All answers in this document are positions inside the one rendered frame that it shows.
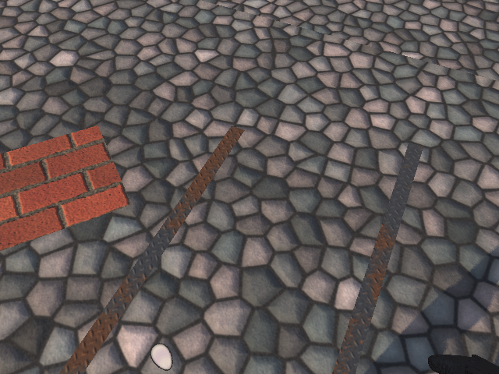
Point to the robot right hand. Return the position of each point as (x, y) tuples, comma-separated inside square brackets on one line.
[(457, 364)]

